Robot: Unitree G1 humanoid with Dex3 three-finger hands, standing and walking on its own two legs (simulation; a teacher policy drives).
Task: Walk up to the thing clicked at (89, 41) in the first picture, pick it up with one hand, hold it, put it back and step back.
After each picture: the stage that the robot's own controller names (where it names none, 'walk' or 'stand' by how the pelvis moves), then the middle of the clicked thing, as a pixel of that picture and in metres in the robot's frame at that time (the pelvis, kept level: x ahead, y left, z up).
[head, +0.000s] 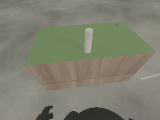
stand; (88, 41) +0.70 +0.08 +0.02
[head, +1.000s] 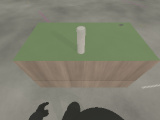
walk; (81, 41) +0.63 +0.16 +0.06
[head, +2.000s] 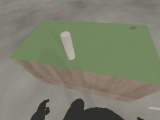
stand; (68, 47) +0.52 +0.24 +0.05
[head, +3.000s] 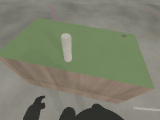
walk; (67, 49) +0.51 +0.23 +0.04
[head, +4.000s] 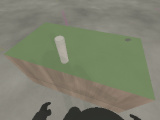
stand; (62, 51) +0.50 +0.29 +0.04
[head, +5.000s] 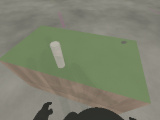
stand; (58, 56) +0.47 +0.30 +0.02
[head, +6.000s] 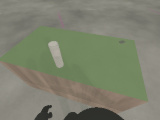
stand; (56, 55) +0.47 +0.32 +0.02
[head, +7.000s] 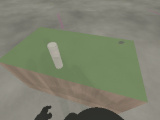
stand; (56, 56) +0.46 +0.32 +0.02
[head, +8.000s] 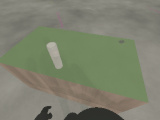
rise first; (55, 56) +0.46 +0.32 +0.02
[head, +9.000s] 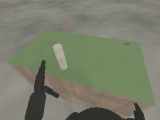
rise first; (61, 58) +0.46 +0.31 +0.03
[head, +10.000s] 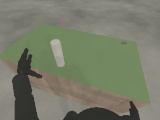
go down; (58, 54) +0.48 +0.29 +0.04
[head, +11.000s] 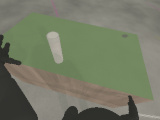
go down; (56, 49) +0.46 +0.28 +0.06
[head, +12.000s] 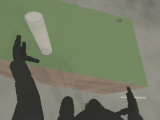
close in; (42, 38) +0.47 +0.29 +0.10
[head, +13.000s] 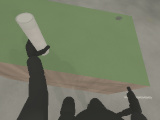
close; (36, 38) +0.48 +0.31 +0.11
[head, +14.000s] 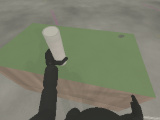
lift; (57, 49) +0.38 +0.21 +0.20
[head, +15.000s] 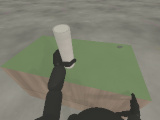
hold; (66, 50) +0.33 +0.16 +0.26
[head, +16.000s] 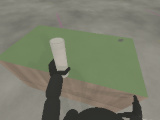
hold; (60, 60) +0.33 +0.21 +0.15
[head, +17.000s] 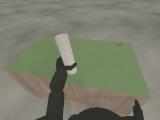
hold; (67, 56) +0.35 +0.17 +0.20
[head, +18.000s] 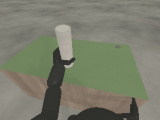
hold; (66, 49) +0.35 +0.16 +0.25
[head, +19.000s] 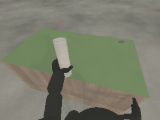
hold; (63, 59) +0.35 +0.20 +0.15
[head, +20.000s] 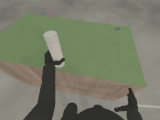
lower; (56, 51) +0.43 +0.22 +0.11
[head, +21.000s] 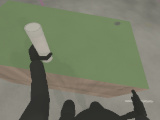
lower; (41, 46) +0.44 +0.30 +0.10
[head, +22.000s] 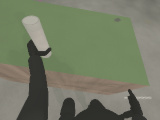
lower; (40, 41) +0.47 +0.30 +0.11
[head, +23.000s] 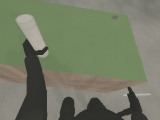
lower; (36, 40) +0.48 +0.30 +0.11
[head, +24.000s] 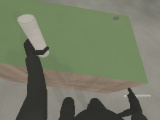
loosen; (37, 40) +0.48 +0.30 +0.11
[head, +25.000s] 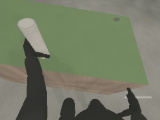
withdraw; (37, 42) +0.46 +0.31 +0.11
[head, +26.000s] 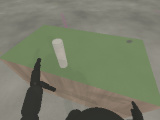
sink last; (60, 55) +0.44 +0.29 +0.07
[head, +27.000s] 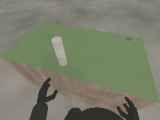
stand; (60, 52) +0.46 +0.30 +0.07
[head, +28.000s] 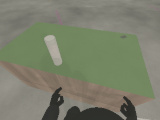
stand; (54, 52) +0.46 +0.31 +0.08
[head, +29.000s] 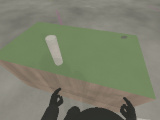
stand; (55, 51) +0.47 +0.30 +0.08
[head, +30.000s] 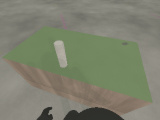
stand; (61, 55) +0.48 +0.29 +0.03
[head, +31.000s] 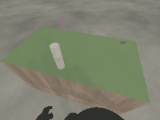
stand; (58, 57) +0.46 +0.31 +0.02
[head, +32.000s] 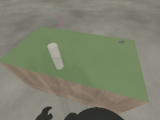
stand; (56, 57) +0.45 +0.32 +0.02
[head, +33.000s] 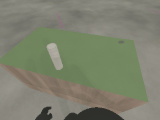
walk; (55, 58) +0.45 +0.32 +0.02
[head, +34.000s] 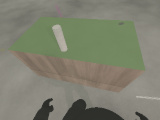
walk; (60, 39) +0.62 +0.33 +0.04
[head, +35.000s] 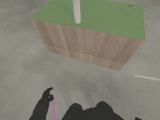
walk; (76, 10) +1.01 +0.23 +0.06
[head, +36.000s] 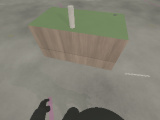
stand; (71, 17) +1.09 +0.31 +0.04
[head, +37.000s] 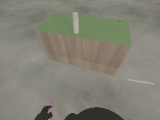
stand; (75, 23) +1.08 +0.29 +0.02
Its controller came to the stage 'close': yes
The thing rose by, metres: 0.25
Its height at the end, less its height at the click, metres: +0.00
